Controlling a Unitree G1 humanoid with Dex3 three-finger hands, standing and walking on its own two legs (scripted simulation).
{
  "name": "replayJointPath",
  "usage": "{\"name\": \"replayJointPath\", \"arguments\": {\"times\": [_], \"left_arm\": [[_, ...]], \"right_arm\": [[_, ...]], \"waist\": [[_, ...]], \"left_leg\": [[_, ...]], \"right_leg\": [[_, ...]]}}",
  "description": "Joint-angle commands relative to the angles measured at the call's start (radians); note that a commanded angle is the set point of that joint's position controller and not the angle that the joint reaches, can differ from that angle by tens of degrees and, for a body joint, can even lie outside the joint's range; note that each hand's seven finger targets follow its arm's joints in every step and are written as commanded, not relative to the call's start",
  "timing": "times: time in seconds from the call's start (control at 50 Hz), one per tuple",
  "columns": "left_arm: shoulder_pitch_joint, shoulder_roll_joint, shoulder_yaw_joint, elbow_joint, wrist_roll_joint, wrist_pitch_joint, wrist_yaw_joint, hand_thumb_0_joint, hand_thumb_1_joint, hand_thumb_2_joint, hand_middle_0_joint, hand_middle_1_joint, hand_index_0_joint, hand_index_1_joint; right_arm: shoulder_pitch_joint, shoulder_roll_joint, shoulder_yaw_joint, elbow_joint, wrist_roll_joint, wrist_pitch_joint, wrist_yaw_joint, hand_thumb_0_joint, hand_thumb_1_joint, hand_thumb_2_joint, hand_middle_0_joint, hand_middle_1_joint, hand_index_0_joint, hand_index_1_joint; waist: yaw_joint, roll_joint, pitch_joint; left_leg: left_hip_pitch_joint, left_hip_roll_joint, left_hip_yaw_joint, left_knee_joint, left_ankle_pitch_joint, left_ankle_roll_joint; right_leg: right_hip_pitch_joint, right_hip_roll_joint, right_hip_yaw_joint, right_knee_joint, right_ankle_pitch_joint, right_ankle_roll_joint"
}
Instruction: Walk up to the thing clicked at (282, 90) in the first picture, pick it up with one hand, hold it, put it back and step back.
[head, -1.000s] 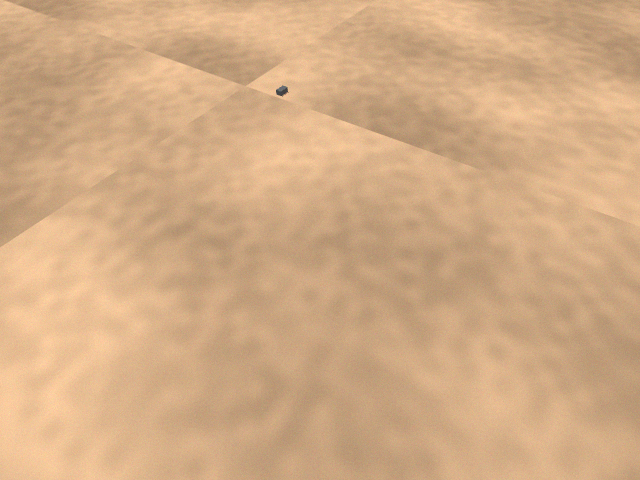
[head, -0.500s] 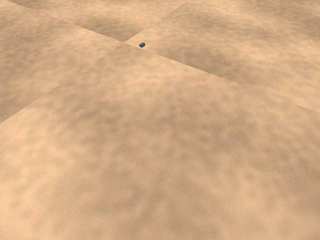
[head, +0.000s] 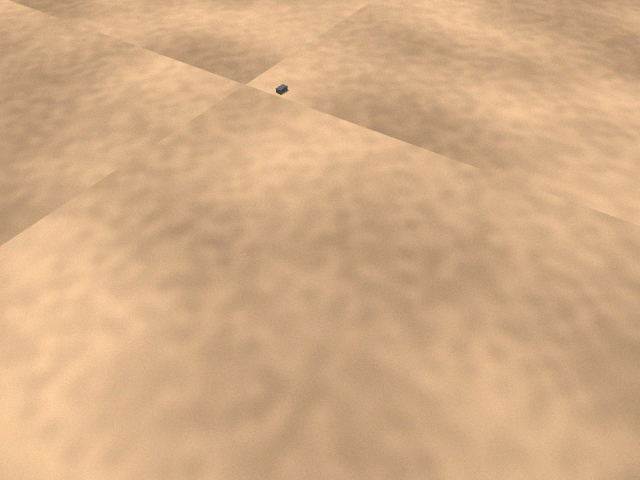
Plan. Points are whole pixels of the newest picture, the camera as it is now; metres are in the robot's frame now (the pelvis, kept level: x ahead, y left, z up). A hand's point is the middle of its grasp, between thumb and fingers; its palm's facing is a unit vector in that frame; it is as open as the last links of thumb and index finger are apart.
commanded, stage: stand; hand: left
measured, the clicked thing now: (281, 89) +2.33 +0.24 -0.77
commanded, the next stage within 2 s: walk up in 0.12 s
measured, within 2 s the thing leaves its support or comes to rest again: neither
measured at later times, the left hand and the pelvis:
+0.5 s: hand out of the picture +0.14 +0.40 -0.18, palm faces +0.29 -0.89 -0.34, open 7.4 cm; pelvis +0.11 +0.08 -0.04, yaw +14 degrees
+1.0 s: hand (113, 340) +0.37 +0.38 -0.15, palm faces +0.47 -0.81 -0.35, open 7.4 cm; pelvis +0.41 +0.07 -0.04, yaw +30 degrees
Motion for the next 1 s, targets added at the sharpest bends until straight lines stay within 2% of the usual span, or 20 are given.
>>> {"name": "replayJointPath", "arguments": {"times": [0.0,0.08,0.1,0.14,0.18,0.24,0.34,0.42,0.44,0.46,0.48,0.5,0.56,0.62,0.82,0.88,0.92,0.94,0.96,0.98], "left_arm": [[-0.034,0.216,0.042,-0.056,-0.001,-0.020,0.012,0.000,0.900,0.900,-0.200,-0.300,-0.200,-0.300],[-0.026,0.219,0.044,-0.056,0.000,-0.021,0.013,0.000,0.900,0.900,-0.200,-0.300,-0.200,-0.300],[-0.054,0.375,0.149,-0.165,0.016,-0.040,-0.032,0.000,0.900,0.900,-0.200,-0.300,-0.200,-0.300],[0.019,0.394,0.161,-0.177,0.027,-0.041,-0.048,0.000,0.900,0.900,-0.200,-0.300,-0.200,-0.300],[-0.036,0.405,0.168,-0.235,0.020,-0.047,-0.059,0.000,0.900,0.900,-0.200,-0.300,-0.200,-0.300],[-0.113,0.367,0.172,-0.283,0.036,-0.057,-0.076,0.000,0.900,0.900,-0.200,-0.300,-0.200,-0.300],[-0.197,0.385,0.185,-0.335,0.041,-0.037,-0.104,0.000,0.900,0.900,-0.200,-0.300,-0.200,-0.300],[-0.147,0.323,0.173,-0.277,0.041,0.002,-0.112,0.000,0.900,0.900,-0.200,-0.300,-0.200,-0.300],[-0.153,0.259,0.151,-0.292,0.046,0.005,-0.116,0.000,0.900,0.900,-0.200,-0.300,-0.200,-0.300],[-0.199,0.224,0.128,-0.329,0.051,0.009,-0.124,0.000,0.900,0.900,-0.200,-0.300,-0.200,-0.300],[-0.175,0.318,0.140,-0.361,0.042,0.011,-0.134,0.000,0.900,0.900,-0.200,-0.300,-0.200,-0.300],[-0.161,0.359,0.140,-0.347,0.048,0.009,-0.131,0.000,0.900,0.900,-0.200,-0.300,-0.200,-0.300],[-0.103,0.369,0.147,-0.243,0.016,0.003,-0.141,0.000,0.900,0.900,-0.200,-0.300,-0.200,-0.300],[-0.038,0.358,0.144,-0.227,0.010,0.024,-0.156,0.000,0.900,0.900,-0.200,-0.300,-0.200,-0.300],[-0.274,0.295,0.139,-0.361,0.035,0.007,-0.164,0.000,0.900,0.900,-0.200,-0.300,-0.200,-0.300],[-0.208,0.298,0.155,-0.352,0.031,-0.007,-0.156,0.000,0.900,0.900,-0.200,-0.300,-0.200,-0.300],[0.060,0.322,0.182,-0.274,0.031,-0.020,-0.142,0.000,0.900,0.900,-0.200,-0.300,-0.200,-0.300],[0.257,0.412,0.219,-0.214,0.042,-0.037,-0.121,0.000,0.900,0.900,-0.200,-0.300,-0.200,-0.300],[0.336,0.521,0.239,-0.186,0.049,-0.044,-0.103,0.000,0.900,0.900,-0.200,-0.300,-0.200,-0.300],[0.222,0.553,0.227,-0.216,0.033,-0.044,-0.087,0.000,0.900,0.900,-0.200,-0.300,-0.200,-0.300]], "right_arm": [[-0.034,-0.208,-0.037,-0.055,0.000,-0.020,-0.010,0.000,-0.900,-0.900,0.200,0.300,0.200,0.300],[-0.038,-0.209,-0.038,-0.057,0.000,-0.021,-0.010,0.000,-0.900,-0.900,0.200,0.300,0.200,0.300],[0.025,-0.360,-0.119,-0.130,0.007,-0.039,0.021,0.000,-0.900,-0.900,0.200,0.300,0.200,0.300],[-0.113,-0.298,-0.085,-0.210,-0.011,-0.041,0.041,0.000,-0.900,-0.900,0.200,0.300,0.200,0.300],[-0.150,-0.320,-0.112,-0.248,-0.019,-0.043,0.052,0.000,-0.900,-0.900,0.200,0.300,0.200,0.300],[-0.073,-0.340,-0.140,-0.226,-0.011,-0.046,0.083,0.000,-0.900,-0.900,0.200,0.300,0.200,0.300],[0.078,-0.310,-0.140,-0.213,0.009,-0.028,0.104,0.000,-0.900,-0.900,0.200,0.300,0.200,0.300],[0.356,-0.358,-0.185,-0.125,-0.022,-0.048,0.055,0.000,-0.900,-0.900,0.200,0.300,0.200,0.300],[0.466,-0.442,-0.206,-0.112,-0.027,-0.051,0.037,0.000,-0.900,-0.900,0.200,0.300,0.200,0.300],[0.433,-0.554,-0.222,-0.146,-0.017,-0.053,0.025,0.000,-0.900,-0.900,0.200,0.300,0.200,0.300],[0.262,-0.560,-0.203,-0.209,0.016,-0.062,0.025,0.000,-0.900,-0.900,0.200,0.300,0.200,0.300],[0.148,-0.575,-0.195,-0.240,0.033,-0.078,0.020,0.000,-0.900,-0.900,0.200,0.300,0.200,0.300],[0.129,-0.456,-0.157,-0.243,0.017,-0.123,0.006,0.000,-0.900,-0.900,0.200,0.300,0.200,0.300],[0.110,-0.427,-0.148,-0.233,0.018,-0.140,-0.001,0.000,-0.900,-0.900,0.200,0.300,0.200,0.300],[0.275,-0.418,-0.163,-0.239,0.001,-0.136,-0.010,0.000,-0.900,-0.900,0.200,0.300,0.200,0.300],[0.219,-0.420,-0.162,-0.264,-0.020,-0.127,-0.025,0.000,-0.900,-0.900,0.200,0.300,0.200,0.300],[0.120,-0.402,-0.158,-0.290,-0.024,-0.119,-0.032,0.000,-0.900,-0.900,0.200,0.300,0.200,0.300],[0.164,-0.310,-0.125,-0.293,-0.028,-0.120,-0.034,0.000,-0.900,-0.900,0.200,0.300,0.200,0.300],[0.173,-0.207,-0.083,-0.331,-0.011,-0.128,-0.030,0.000,-0.900,-0.900,0.200,0.300,0.200,0.300],[0.222,-0.295,-0.104,-0.315,-0.009,-0.120,-0.045,0.000,-0.900,-0.900,0.200,0.300,0.200,0.300]], "waist": [[-0.003,-0.010,-0.069],[0.001,0.000,-0.090],[0.039,-0.091,-0.161],[0.102,-0.208,-0.026],[0.107,-0.219,0.012],[0.060,-0.120,-0.016],[-0.004,-0.184,-0.053],[-0.117,0.123,-0.148],[-0.176,0.312,-0.109],[-0.159,0.381,-0.001],[-0.064,0.225,0.051],[0.002,0.182,0.125],[0.039,0.036,0.066],[0.071,0.099,0.034],[-0.042,0.094,0.011],[0.011,0.148,-0.028],[0.164,0.090,-0.138],[0.241,-0.132,-0.240],[0.260,-0.495,-0.209],[0.187,-0.455,-0.239]], "left_leg": [[-0.003,0.108,-0.081,-0.039,0.118,0.037],[0.007,0.111,-0.078,-0.031,0.159,0.041],[-0.262,0.087,-0.189,0.045,-0.319,0.101],[-0.656,-0.031,0.060,0.295,-0.213,0.025],[-0.714,0.077,0.067,0.561,-0.211,0.016],[-0.594,0.129,0.021,0.545,-0.217,0.023],[-0.248,0.064,0.194,0.332,-0.081,0.005],[0.237,-0.052,0.253,0.289,-0.071,0.068],[0.295,0.055,-0.021,0.137,-0.359,0.118],[0.173,0.283,-0.532,-0.076,-0.759,0.155],[-0.028,0.449,-0.887,-0.337,-0.983,0.264],[-0.109,0.522,-0.928,-0.406,-0.975,0.327],[-0.153,0.296,-0.424,-0.219,-0.550,0.210],[-0.210,0.203,-0.228,-0.226,-0.428,0.144],[0.031,0.198,-0.163,-0.115,-0.150,0.226],[0.012,0.232,-0.169,0.013,0.054,0.218],[-0.157,0.188,-0.097,0.370,0.174,0.165],[-0.365,0.081,-0.022,0.724,0.078,0.120],[-0.721,-0.100,0.073,0.975,-0.354,0.086],[-0.792,-0.077,0.055,1.125,-0.385,0.087]], "right_leg": [[0.013,-0.138,0.109,-0.061,0.112,-0.016],[0.040,-0.143,0.107,-0.053,0.164,-0.017],[0.218,-0.117,0.035,0.059,-0.394,-0.047],[0.360,-0.326,0.190,-0.167,-0.654,-0.120],[0.239,-0.534,0.346,-0.252,-0.610,-0.219],[0.154,-0.464,0.209,-0.217,-0.559,-0.196],[-0.037,-0.287,-0.108,-0.111,-0.498,-0.125],[-0.294,-0.158,-0.244,0.457,-0.264,-0.094],[-0.496,-0.070,-0.215,0.769,-0.389,-0.074],[-0.696,0.008,-0.075,0.979,-0.411,-0.041],[-0.670,-0.044,0.099,0.990,-0.294,-0.031],[-0.660,-0.112,0.137,1.007,-0.253,-0.011],[-0.524,-0.178,0.158,0.869,-0.110,0.007],[-0.446,-0.155,0.107,0.789,0.024,0.028],[-0.527,-0.162,0.073,0.367,0.050,0.049],[-0.386,-0.162,0.065,0.297,-0.084,0.023],[-0.027,-0.121,0.063,0.199,-0.117,-0.018],[0.255,-0.139,0.129,0.173,-0.252,-0.012],[0.376,-0.356,0.488,-0.059,-0.494,0.016],[0.430,-0.470,0.777,-0.195,-0.482,-0.081]]}}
